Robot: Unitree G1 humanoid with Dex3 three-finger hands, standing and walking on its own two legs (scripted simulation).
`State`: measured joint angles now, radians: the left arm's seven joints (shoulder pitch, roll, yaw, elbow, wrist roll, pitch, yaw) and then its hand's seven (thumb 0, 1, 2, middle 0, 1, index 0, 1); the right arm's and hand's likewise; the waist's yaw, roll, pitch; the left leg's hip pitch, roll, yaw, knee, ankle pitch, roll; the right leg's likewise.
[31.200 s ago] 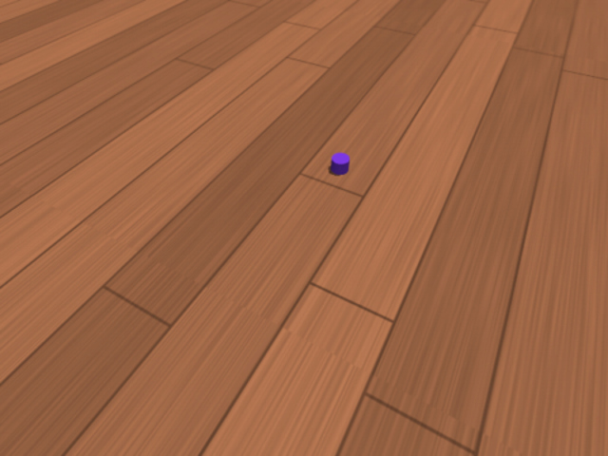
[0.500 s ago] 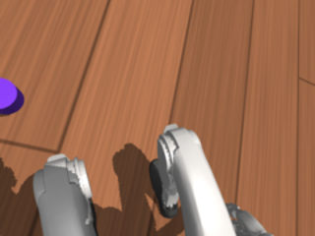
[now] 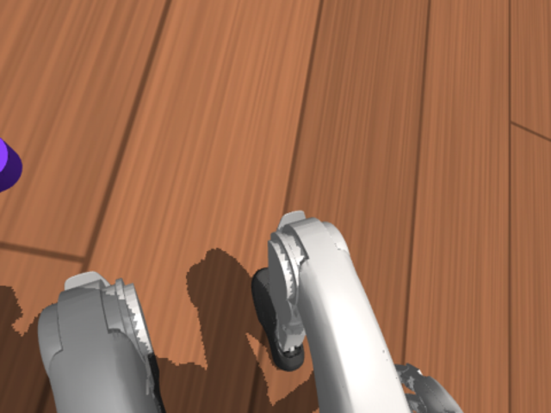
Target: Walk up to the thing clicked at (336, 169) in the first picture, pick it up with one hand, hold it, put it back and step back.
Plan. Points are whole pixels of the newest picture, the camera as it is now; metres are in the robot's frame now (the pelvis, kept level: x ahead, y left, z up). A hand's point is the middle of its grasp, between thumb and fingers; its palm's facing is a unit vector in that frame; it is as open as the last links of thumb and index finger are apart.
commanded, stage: home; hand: left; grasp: from above
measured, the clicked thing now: out of the picture +0.52 +0.31 -0.30
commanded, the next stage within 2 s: none
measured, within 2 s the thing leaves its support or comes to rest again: neither
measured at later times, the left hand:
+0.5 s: hand out of the picture +0.42 +0.32 -0.01, palm faces -0.33 -0.49 -0.81, open 9.4 cm
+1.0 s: hand out of the picture +0.29 +0.22 +0.19, palm faces +0.07 -0.93 -0.35, open 7.4 cm
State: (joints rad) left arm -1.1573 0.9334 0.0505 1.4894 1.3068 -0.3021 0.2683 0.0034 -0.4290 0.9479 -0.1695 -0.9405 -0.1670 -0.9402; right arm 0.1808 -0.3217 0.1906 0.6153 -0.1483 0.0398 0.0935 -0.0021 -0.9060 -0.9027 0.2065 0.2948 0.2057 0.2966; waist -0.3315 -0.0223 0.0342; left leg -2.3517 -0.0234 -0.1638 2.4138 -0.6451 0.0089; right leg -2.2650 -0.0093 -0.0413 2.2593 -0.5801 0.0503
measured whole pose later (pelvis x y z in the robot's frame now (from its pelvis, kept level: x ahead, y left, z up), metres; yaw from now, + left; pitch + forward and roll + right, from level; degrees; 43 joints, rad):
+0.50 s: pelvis +0.02 +0.00 +0.10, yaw +3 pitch +37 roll -9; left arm -0.56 0.64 0.11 0.66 0.68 0.01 -0.05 0.00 0.50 0.82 -0.21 -0.37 -0.20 -0.37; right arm 0.18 -0.30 0.00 0.59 -0.01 0.08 0.09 0.00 -0.90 -0.90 0.21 0.29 0.21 0.30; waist -0.13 0.06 -0.15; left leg -2.08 0.00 -0.11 2.12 -0.69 0.01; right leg -2.02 -0.03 -0.02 2.00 -0.63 0.05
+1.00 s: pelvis +0.05 -0.01 +0.28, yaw +8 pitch +24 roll -4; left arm 0.05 0.32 0.06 0.19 0.05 0.34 0.06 0.01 0.90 0.90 -0.21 -0.30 -0.21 -0.30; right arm 0.13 -0.21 0.04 0.54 0.05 -0.08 -0.07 0.01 -0.90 -0.90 0.21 0.29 0.21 0.30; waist -0.07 0.04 -0.17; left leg -1.32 0.03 -0.08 1.50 -0.60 -0.03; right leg -1.30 -0.03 -0.04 1.43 -0.55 0.03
